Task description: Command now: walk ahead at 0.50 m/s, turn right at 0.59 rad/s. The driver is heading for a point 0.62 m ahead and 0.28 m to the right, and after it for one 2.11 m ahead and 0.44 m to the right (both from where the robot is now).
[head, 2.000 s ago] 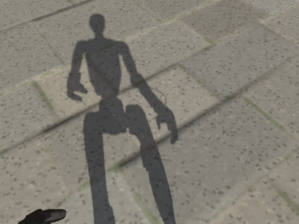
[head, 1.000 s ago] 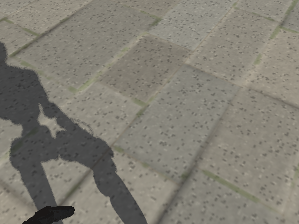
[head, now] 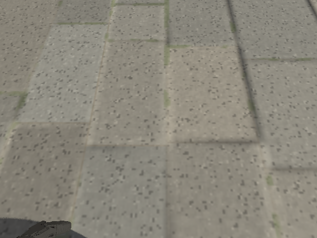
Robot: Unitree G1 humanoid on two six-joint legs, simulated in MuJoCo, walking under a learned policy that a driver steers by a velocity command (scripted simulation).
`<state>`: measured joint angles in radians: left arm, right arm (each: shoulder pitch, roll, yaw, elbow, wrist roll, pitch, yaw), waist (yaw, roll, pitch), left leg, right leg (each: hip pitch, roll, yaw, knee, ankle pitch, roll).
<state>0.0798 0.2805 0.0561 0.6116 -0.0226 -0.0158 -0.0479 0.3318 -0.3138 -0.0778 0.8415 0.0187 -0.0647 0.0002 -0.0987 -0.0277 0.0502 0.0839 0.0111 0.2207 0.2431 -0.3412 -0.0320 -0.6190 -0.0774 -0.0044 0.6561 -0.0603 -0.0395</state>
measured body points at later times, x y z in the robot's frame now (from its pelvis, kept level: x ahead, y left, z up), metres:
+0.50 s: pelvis +0.29 -0.04 +0.00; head +0.31 -0.06 +0.45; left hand +0.40 +0.24 -0.10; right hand +0.46 -0.33 -0.07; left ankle +0.49 +0.06 -0.71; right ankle +0.17 -0.11 -0.73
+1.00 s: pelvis +0.43 -0.08 +0.00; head +0.45 -0.12 +0.45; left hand +0.74 +0.05 -0.07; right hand +0.37 -0.40 -0.12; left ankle +0.49 +0.04 -0.73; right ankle +0.40 -0.20 -0.73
